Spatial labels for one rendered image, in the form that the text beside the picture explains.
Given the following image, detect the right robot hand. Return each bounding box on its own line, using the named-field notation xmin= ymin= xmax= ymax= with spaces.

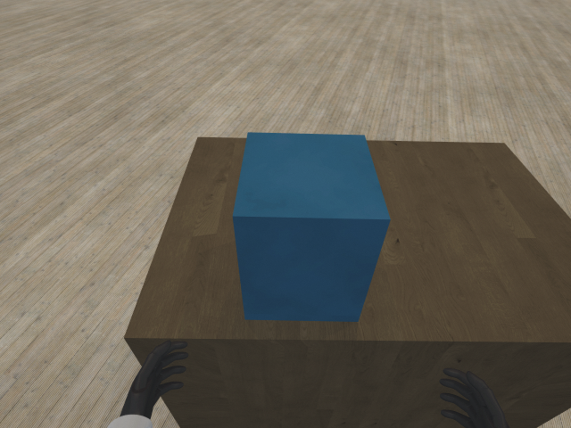
xmin=440 ymin=368 xmax=509 ymax=428

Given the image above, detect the pedestal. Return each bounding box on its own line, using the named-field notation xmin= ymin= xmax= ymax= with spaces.
xmin=124 ymin=137 xmax=571 ymax=428

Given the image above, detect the left robot hand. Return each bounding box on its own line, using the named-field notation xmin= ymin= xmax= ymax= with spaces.
xmin=120 ymin=340 xmax=188 ymax=419

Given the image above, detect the carton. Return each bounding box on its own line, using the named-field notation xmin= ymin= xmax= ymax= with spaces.
xmin=233 ymin=132 xmax=391 ymax=322

